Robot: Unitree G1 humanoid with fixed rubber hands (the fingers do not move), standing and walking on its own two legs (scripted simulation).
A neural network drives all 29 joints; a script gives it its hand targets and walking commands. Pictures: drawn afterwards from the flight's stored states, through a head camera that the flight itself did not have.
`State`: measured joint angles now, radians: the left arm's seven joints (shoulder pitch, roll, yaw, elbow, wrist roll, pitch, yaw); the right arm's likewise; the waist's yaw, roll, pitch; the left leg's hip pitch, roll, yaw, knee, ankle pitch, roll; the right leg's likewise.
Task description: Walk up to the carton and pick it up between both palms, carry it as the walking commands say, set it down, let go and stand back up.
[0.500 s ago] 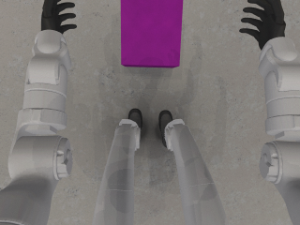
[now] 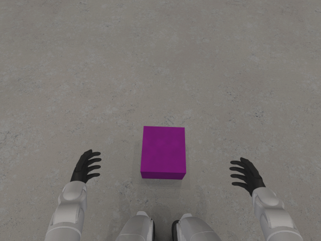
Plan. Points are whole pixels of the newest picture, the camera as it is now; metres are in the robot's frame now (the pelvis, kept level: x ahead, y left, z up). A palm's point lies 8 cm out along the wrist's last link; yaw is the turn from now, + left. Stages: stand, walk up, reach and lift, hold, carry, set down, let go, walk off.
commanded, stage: let go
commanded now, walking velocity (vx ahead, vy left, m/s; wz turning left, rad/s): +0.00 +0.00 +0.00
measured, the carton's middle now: (163, 153) +0.52 -0.03 -0.65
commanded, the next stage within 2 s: stand in 0.74 s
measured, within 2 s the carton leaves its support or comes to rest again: neither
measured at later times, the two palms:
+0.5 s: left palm (65, 200) +0.21 +0.24 -0.04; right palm (262, 200) +0.20 -0.23 -0.04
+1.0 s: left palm (51, 198) +0.22 +0.27 -0.04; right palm (282, 202) +0.19 -0.28 -0.05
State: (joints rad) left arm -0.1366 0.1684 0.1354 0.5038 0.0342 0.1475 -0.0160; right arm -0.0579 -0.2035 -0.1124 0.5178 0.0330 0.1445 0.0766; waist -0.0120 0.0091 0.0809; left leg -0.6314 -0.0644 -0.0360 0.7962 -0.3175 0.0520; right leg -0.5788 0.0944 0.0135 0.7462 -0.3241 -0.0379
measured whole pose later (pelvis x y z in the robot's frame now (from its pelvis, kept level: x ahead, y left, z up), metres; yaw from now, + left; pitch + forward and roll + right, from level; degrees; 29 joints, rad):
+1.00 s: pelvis +0.06 -0.01 +0.03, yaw +0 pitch -3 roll -1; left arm 0.17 0.26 0.13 0.61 0.04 0.04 -0.01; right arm 0.24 -0.30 -0.04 0.63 0.01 0.04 0.02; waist 0.00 0.01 0.00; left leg -0.18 -0.06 -0.04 0.58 -0.34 0.05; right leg -0.12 0.09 0.04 0.51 -0.33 -0.04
